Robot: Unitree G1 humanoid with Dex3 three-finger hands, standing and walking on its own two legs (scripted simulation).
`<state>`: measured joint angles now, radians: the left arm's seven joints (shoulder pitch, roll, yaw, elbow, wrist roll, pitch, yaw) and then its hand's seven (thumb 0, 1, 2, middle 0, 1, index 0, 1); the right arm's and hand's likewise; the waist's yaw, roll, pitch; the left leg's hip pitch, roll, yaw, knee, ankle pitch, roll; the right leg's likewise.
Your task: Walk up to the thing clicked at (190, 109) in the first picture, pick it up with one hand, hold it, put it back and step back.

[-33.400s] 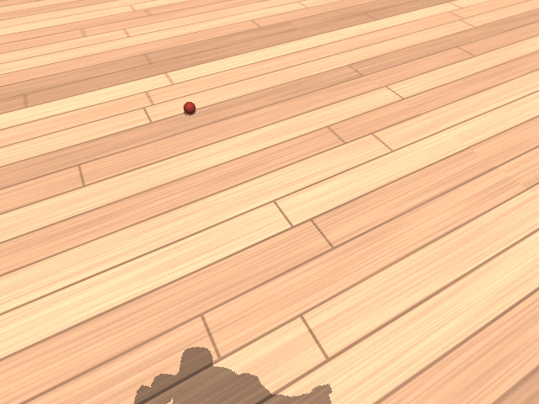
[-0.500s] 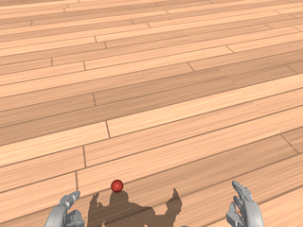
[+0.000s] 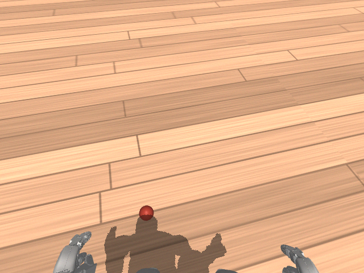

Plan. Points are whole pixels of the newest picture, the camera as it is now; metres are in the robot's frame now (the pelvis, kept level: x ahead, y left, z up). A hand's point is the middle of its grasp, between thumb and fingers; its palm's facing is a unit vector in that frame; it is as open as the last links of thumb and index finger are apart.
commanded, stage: stand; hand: left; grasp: from above
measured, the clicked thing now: (146, 213) +0.48 +0.20 -0.70
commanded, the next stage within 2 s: none
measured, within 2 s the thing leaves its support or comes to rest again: neither
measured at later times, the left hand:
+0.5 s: hand out of the picture +0.05 +0.24 -0.12, palm faces +0.06 -0.94 -0.33, open 7.4 cm
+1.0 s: hand out of the picture +0.04 +0.24 -0.12, palm faces +0.04 -0.94 -0.34, open 7.4 cm
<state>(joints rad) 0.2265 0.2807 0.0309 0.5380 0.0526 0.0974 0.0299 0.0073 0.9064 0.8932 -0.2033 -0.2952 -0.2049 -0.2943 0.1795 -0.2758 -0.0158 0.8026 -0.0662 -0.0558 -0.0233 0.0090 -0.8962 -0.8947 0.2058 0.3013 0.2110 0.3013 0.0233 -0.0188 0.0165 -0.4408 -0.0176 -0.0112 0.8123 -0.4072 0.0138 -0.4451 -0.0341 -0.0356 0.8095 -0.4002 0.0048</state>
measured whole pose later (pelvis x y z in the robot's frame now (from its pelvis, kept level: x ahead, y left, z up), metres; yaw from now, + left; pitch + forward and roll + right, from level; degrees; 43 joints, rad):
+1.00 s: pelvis +0.00 -0.01 +0.04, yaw +1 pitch -4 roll +0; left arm 0.15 0.30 0.04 1.16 0.03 0.00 0.02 0.00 0.91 0.89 -0.20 -0.30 -0.20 -0.30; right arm 0.15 -0.31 -0.03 1.14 -0.03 0.00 -0.01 0.00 -0.90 -0.90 0.20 0.30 0.21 0.30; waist 0.01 0.02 0.07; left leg -0.10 -0.01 -0.03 0.34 -0.17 0.00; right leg -0.09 -0.02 -0.06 0.33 -0.17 0.00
